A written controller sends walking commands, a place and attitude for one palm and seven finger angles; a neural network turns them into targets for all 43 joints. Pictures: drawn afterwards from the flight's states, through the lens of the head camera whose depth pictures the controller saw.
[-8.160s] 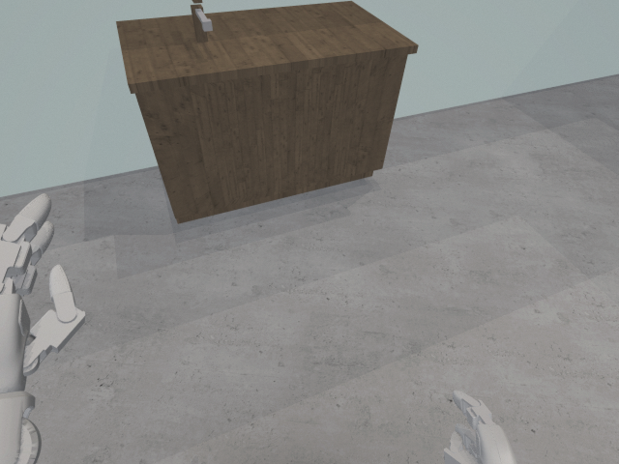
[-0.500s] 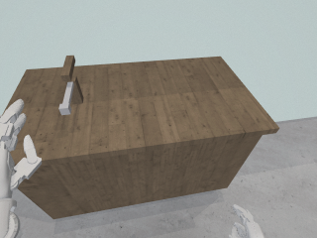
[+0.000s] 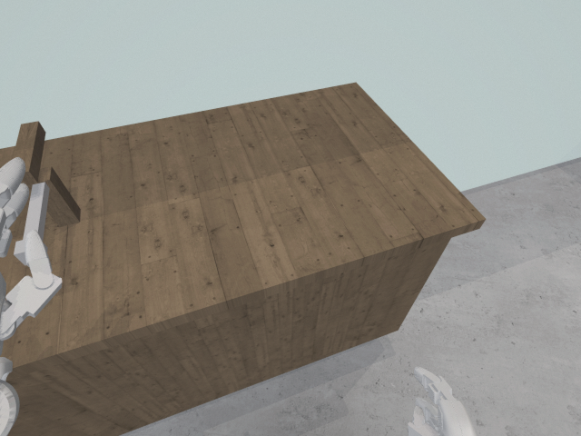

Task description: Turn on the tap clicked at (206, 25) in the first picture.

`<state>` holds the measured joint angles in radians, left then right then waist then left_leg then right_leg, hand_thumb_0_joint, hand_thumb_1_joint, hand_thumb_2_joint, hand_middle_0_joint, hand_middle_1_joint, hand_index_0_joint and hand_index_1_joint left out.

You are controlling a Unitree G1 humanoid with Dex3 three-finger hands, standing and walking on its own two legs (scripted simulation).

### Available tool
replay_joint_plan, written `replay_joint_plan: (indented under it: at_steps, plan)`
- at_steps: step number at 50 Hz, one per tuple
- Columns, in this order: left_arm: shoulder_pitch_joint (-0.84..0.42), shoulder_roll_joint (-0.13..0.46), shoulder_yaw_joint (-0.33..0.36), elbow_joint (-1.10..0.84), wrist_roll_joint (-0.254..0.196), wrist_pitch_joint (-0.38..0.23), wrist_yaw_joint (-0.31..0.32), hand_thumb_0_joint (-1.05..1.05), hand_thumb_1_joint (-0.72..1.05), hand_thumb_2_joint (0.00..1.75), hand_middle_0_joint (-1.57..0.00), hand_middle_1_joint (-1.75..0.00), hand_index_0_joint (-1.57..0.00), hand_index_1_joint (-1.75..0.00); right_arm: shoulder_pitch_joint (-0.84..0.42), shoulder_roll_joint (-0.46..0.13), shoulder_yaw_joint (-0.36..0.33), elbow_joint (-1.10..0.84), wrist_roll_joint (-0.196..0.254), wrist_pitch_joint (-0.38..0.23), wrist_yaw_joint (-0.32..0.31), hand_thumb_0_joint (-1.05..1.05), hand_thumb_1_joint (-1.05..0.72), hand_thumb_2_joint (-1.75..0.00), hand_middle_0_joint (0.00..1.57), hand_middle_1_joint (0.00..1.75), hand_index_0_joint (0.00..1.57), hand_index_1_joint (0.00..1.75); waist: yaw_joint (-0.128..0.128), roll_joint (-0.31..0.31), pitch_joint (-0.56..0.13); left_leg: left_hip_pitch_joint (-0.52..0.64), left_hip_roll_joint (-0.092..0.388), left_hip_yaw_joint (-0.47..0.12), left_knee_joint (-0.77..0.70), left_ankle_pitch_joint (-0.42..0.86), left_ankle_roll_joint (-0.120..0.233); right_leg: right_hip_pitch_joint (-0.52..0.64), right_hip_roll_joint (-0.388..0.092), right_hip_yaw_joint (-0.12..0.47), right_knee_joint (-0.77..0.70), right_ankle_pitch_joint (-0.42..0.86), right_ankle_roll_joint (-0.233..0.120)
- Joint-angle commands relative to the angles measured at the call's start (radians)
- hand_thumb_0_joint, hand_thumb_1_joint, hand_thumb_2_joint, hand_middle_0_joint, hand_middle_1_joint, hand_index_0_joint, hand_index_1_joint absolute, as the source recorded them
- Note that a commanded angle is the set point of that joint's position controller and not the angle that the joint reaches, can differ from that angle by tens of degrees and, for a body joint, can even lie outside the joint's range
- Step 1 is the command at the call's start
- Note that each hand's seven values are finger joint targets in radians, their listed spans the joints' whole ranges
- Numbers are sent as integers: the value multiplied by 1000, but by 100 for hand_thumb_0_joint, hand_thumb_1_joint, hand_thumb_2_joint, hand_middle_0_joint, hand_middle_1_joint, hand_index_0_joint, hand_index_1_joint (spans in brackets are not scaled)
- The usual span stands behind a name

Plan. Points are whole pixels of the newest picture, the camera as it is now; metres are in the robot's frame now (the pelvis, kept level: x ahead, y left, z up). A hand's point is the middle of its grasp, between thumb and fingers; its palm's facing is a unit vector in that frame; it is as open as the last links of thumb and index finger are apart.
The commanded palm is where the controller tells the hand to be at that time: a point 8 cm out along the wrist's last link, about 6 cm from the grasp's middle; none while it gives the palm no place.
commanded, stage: shuffle to correct the standing spot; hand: left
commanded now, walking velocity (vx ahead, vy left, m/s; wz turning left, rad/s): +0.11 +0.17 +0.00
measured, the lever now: (31, 251) +0.34 +0.39 +0.06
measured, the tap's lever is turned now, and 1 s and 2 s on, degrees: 0 0 0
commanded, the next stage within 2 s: come to a stop and stand still in 0.14 s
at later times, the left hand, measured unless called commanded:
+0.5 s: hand (32, 222) +0.29 +0.29 +0.19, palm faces +0.40 -0.85 -0.35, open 7.4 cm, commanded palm +0.22 +0.33 +0.20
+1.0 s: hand (35, 232) +0.29 +0.30 +0.16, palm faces +0.23 -0.88 -0.42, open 7.4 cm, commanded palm +0.23 +0.36 +0.20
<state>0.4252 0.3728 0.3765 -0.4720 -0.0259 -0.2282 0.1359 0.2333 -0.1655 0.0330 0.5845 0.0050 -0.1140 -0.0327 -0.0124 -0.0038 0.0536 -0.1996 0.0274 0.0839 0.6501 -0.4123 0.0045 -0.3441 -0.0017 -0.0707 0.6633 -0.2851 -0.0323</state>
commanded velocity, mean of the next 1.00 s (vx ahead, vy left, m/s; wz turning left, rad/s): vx -0.02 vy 0.00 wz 0.00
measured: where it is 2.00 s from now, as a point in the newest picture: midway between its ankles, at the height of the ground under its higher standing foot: outside the picture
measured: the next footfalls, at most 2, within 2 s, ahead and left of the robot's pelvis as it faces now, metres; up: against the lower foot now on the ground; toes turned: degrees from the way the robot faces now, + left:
left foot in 0.32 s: +0.16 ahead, +0.18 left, +0.00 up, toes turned +3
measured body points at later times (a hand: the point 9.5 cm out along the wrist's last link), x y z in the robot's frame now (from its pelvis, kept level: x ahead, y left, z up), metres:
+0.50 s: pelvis +0.06 +0.05 +0.01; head +0.08 +0.07 +0.46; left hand +0.26 +0.33 +0.21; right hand +0.25 -0.16 -0.06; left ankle +0.12 +0.18 -0.72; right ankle +0.05 -0.07 -0.72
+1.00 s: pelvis +0.06 +0.08 +0.02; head +0.09 +0.11 +0.47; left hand +0.28 +0.35 +0.19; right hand +0.21 -0.17 -0.04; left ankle +0.12 +0.18 -0.72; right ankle +0.05 -0.07 -0.72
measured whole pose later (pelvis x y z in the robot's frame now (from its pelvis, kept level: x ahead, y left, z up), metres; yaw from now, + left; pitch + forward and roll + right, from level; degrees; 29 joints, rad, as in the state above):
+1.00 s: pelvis +0.06 +0.08 +0.02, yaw -3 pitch -1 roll -1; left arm 0.45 0.40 0.34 -0.47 -0.03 -0.24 0.07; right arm 0.22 -0.22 -0.01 0.55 0.02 -0.15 -0.04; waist -0.01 -0.04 0.08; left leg -0.31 0.04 0.10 0.48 -0.16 0.03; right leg -0.18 -0.01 0.03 0.43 -0.24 0.04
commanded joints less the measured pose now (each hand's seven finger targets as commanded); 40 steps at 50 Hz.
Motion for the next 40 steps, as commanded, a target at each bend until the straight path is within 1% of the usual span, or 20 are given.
replay_joint_plan:
  at_steps: [1, 2, 3, 5, 8, 11, 13, 14, 16, 18, 19, 22, 26, 29, 34, 35, 36, 37, 39, 40]
  plan:
    - [-19, 212, 181, -162, -23, -70, 15, 0, 90, 90, -20, -30, -20, -30, -103, -161, -86, -143, -1, -34, 9, 0, -90, -90, 20, 30, 20, 30, 24, -225, -189, -458, -39, -81, 555, -65, 12, 410, -383, 611, -370, 201, -185]
    - [-6, 225, 185, -199, -30, -80, 10, 0, 90, 90, -20, -30, -20, -30, -118, -171, -97, -139, 3, -20, 20, 0, -90, -90, 20, 30, 20, 30, 32, -151, -151, -464, -16, -140, 623, -60, 6, 336, -396, 660, -404, 85, -184]
    - [26, 217, 193, -216, -39, -88, 7, 0, 90, 90, -20, -30, -20, -30, -117, -154, -87, -134, 4, -14, 27, 0, -90, -90, 20, 30, 20, 30, 29, -106, -103, -501, 25, -171, 632, -4, 2, 306, -397, 585, -373, 107, -206]
    - [79, 195, 192, -198, -28, -104, 2, 0, 90, 90, -20, -30, -20, -30, -123, -137, -69, -119, 1, 3, 29, 0, -90, -90, 20, 30, 20, 30, 23, -22, -90, -476, 58, -155, 568, 71, -7, 247, -327, 381, -326, 348, -177]
    - [51, 185, 167, -209, -19, -115, 5, 0, 90, 90, -20, -30, -20, -30, -108, -131, -78, -121, 0, -5, 16, 0, -90, -90, 20, 30, 20, 30, 19, -77, -132, -309, 54, -86, 300, 117, 5, 173, -278, 207, -291, 452, -126]
    - [31, 170, 145, -178, -17, -96, 8, 0, 90, 90, -20, -30, -20, -30, -115, -121, -83, -130, -1, -40, 6, 0, -90, -90, 20, 30, 20, 30, 39, -144, -143, -139, -4, 26, 50, 193, 13, 168, -247, 174, -265, 412, -87]
    - [-11, 159, 117, -210, -15, -85, 7, 0, 90, 90, -20, -30, -20, -30, -118, -129, -90, -131, -1, -55, -6, 0, -90, -90, 20, 30, 20, 30, 30, -112, -145, -2, -20, 33, -114, 284, 18, 141, -219, 135, -202, 342, -46]
    - [-26, 166, 121, -217, -14, -82, 7, 0, 90, 90, -20, -30, -20, -30, -117, -133, -94, -137, 1, -58, -12, 0, -90, -90, 20, 30, 20, 30, 29, -86, -145, 55, -6, 2, -176, 308, 23, 122, -181, 138, -151, 295, -22]
    - [-74, 161, 110, -252, -13, -74, 7, 0, 90, 90, -20, -30, -20, -30, -112, -167, -106, -152, 12, -54, -23, 0, -90, -90, 20, 30, 20, 30, 30, 55, -173, 153, 142, -184, -209, 471, 82, 18, -67, 93, -10, 103, 30]
    - [-93, 161, 111, -228, -13, -59, 6, 0, 90, 90, -20, -30, -20, -30, -125, -138, -88, -146, 11, -52, -31, 0, -90, -90, 20, 30, 20, 30, 26, 169, -144, 62, 232, -307, -318, 537, 138, 18, -19, 57, 121, -170, 48]
    - [-123, 174, 114, -264, -8, -57, 6, 0, 90, 90, -20, -30, -20, -30, -134, -130, -78, -142, -1, -58, -29, 0, -90, -90, 20, 30, 20, 30, 26, 212, -136, 11, 246, -307, -347, 514, 142, 57, -36, 70, 114, -189, 45]
    - [-85, 177, 113, -341, 2, -58, 9, 0, 90, 90, -20, -30, -20, -30, -128, -131, -64, -139, -5, -71, -15, 0, -90, -90, 20, 30, 20, 30, 31, 204, -159, -3, 206, -194, -282, 458, 87, 166, -36, 66, -119, -33, 30]
    - [-8, 136, 97, -296, -20, -24, -4, 0, 90, 90, -20, -30, -20, -30, -107, -141, -68, -154, 5, -54, -5, 0, -90, -90, 20, 30, 20, 30, 18, 65, -151, -35, 112, -132, -227, 310, 8, 192, -26, 127, -266, 182, 13]
    - [-28, 144, 99, -255, -30, 2, 0, 0, 90, 90, -20, -30, -20, -30, -125, -131, -51, -150, -1, -42, -21, 0, -90, -90, 20, 30, 20, 30, 18, 130, -161, 1, 106, -115, -262, 302, -2, 175, -26, 129, -284, 202, 19]
    - [-90, 130, 57, -218, -30, 36, 0, 0, 90, 90, -20, -30, -20, -30, -147, -128, -40, -153, 1, -39, -41, 0, -90, -90, 20, 30, 20, 30, 21, 74, -146, 25, 94, -112, -291, 203, 2, 167, -28, 126, -337, 161, 24]
    - [-1076, 921, 625, -368, 123, -73, -17, 0, 90, 90, -20, -30, -20, -30, -51, -188, -90, -122, -55, -85, -36, 0, -90, -90, 20, 30, 20, 30, 74, -108, 37, -122, 104, -52, -105, 303, 31, -12, -121, 218, -467, 252, 46]
    - [-533, 299, 198, 180, 32, -20, -59, 0, 90, 90, -20, -30, -20, -30, -101, -72, -46, -51, -14, -81, -31, 0, -90, -90, 20, 30, 20, 30, 32, -127, -131, 36, -23, -54, -124, 322, 19, 8, -136, 251, -372, 293, -41]
    - [-364, 133, 79, 103, 1, 0, -56, 0, 90, 90, -20, -30, -20, -30, -106, -145, -94, -143, 16, -86, -12, 0, -90, -90, 20, 30, 20, 30, 60, 96, -181, 155, 16, -37, -178, 379, 8, 55, -109, 247, -310, 393, -33]
    - [-238, 109, 4, -35, -16, -21, -66, 0, 90, 90, -20, -30, -20, -30, -81, -154, -93, -156, 19, -91, 12, 0, -90, -90, 20, 30, 20, 30, 57, 102, -210, 124, 49, -32, -191, 404, 16, 133, -77, 188, -283, 325, 30]
    - [-201, 120, -4, -97, -14, -28, -61, 0, 90, 90, -20, -30, -20, -30, -107, -150, -86, -169, 20, -94, 22, 0, -90, -90, 20, 30, 20, 30, 67, 41, -186, 94, 44, -37, -200, 355, 15, 127, -72, 178, -302, 251, 38]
